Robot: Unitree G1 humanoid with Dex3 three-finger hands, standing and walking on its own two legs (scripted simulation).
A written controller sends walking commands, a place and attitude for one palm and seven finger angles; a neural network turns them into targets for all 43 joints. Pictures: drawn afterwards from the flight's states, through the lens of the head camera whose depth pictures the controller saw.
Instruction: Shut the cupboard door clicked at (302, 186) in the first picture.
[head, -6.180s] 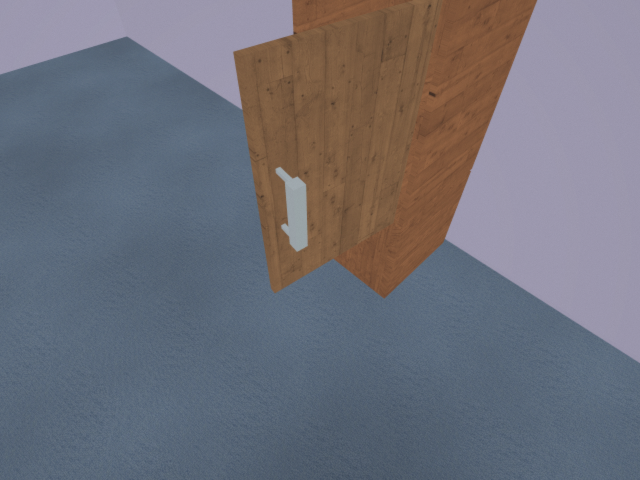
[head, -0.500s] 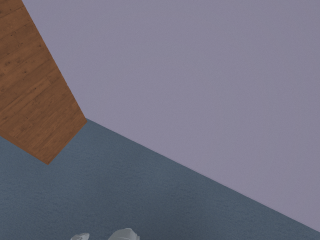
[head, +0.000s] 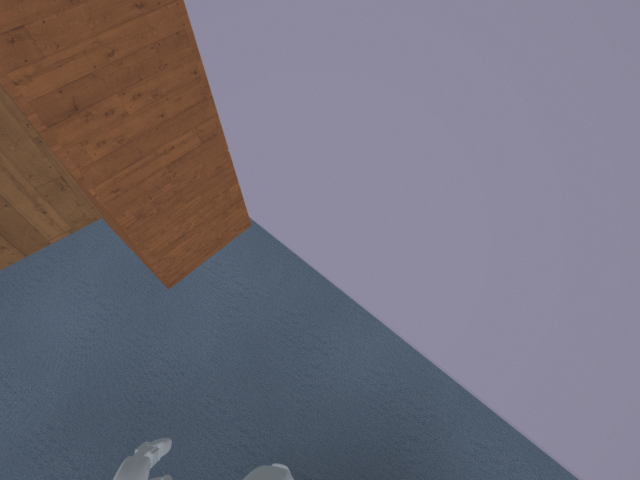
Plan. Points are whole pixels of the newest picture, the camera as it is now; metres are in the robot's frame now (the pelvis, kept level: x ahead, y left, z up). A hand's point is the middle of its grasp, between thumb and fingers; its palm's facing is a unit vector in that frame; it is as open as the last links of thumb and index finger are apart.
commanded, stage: turn to face it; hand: left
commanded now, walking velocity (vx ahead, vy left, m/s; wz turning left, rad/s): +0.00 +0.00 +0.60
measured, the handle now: out of the picture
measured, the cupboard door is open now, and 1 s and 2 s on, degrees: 82 82 82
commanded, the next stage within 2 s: take the last steps up to it in 1.00 s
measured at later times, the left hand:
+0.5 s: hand out of the picture -0.03 +0.23 -0.17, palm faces +0.37 -0.89 -0.26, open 7.4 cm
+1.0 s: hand out of the picture -0.02 +0.14 -0.14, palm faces +0.55 -0.79 -0.26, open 7.4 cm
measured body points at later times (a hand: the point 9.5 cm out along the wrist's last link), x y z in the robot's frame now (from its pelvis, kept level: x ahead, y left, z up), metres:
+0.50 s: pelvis +0.00 +0.00 +0.00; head +0.04 +0.04 +0.45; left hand -0.05 +0.28 -0.15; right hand +0.19 -0.20 -0.13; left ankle -0.03 +0.11 -0.73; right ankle +0.01 -0.14 -0.67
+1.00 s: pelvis +0.03 -0.05 +0.02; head +0.08 -0.04 +0.46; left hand -0.05 +0.18 -0.12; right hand +0.23 -0.22 -0.14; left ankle -0.08 +0.06 -0.64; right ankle +0.07 -0.13 -0.73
